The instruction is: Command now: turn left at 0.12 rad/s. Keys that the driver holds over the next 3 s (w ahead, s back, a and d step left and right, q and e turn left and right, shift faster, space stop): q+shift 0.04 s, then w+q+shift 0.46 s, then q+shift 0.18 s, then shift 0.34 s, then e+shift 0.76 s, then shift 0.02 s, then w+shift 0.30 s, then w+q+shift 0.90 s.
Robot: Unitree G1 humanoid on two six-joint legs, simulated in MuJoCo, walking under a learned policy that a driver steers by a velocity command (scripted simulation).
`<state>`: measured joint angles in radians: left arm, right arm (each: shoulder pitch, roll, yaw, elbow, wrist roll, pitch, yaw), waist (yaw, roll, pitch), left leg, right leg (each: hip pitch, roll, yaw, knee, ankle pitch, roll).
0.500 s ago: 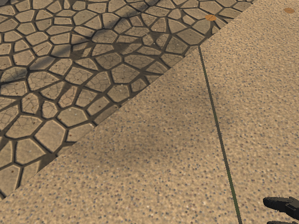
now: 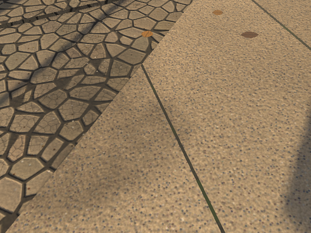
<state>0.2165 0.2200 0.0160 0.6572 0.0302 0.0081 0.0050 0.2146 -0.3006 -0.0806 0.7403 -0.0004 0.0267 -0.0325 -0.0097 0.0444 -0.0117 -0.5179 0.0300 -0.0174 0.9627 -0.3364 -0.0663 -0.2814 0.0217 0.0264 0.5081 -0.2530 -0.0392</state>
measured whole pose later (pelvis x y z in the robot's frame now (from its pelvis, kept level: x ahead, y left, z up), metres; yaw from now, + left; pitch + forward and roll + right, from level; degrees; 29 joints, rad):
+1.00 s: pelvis +0.34 +0.19 -0.01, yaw +42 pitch +3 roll -4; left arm 0.26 0.25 0.02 0.77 0.02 -0.11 -0.03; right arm 0.12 -0.26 0.00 0.67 -0.03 -0.10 0.12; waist 0.04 0.05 0.00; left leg -0.51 0.08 -0.02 0.69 -0.11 -0.05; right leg -0.30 0.03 -0.12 0.44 -0.18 -0.02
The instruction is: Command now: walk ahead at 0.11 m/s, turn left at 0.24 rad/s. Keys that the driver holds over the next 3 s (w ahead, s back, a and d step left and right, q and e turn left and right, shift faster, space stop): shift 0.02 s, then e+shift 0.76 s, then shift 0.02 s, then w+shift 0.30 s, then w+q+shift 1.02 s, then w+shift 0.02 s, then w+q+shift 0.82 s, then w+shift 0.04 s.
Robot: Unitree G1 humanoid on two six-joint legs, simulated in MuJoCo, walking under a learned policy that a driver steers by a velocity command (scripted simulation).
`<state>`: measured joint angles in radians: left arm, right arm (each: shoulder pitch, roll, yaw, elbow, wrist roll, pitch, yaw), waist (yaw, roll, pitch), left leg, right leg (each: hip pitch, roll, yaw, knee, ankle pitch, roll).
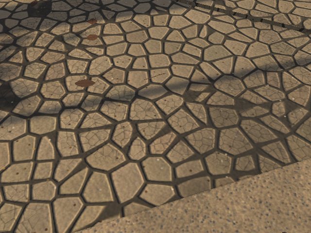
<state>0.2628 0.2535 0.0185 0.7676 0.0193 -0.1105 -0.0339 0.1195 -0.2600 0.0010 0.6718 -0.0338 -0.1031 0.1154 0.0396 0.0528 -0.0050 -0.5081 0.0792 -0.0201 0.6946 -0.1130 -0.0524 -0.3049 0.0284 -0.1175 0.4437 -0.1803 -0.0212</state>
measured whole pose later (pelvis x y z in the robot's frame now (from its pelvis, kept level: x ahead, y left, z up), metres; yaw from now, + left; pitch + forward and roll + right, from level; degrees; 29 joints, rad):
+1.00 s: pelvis +0.07 -0.05 +0.01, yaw -41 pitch +0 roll +0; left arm 0.18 0.32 0.07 0.62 -0.01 0.00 0.01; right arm 0.23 -0.30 -0.08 0.70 0.00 -0.06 -0.01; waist -0.03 -0.01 -0.03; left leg -0.22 -0.04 -0.11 0.40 -0.20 0.02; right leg -0.53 0.08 0.12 1.07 -0.33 0.00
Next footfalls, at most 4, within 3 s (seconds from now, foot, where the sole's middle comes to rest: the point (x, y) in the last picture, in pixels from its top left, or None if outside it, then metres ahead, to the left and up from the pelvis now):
0.86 left None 0.19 0.00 -0.77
1.22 right None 0.04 -0.24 -0.77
1.72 left None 0.47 -0.30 -0.77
2.20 right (271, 158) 0.94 -0.55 -0.88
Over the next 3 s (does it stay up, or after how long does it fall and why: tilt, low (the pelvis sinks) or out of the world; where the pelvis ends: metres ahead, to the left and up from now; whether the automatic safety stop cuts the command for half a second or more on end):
stays up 1.46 -0.20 -0.13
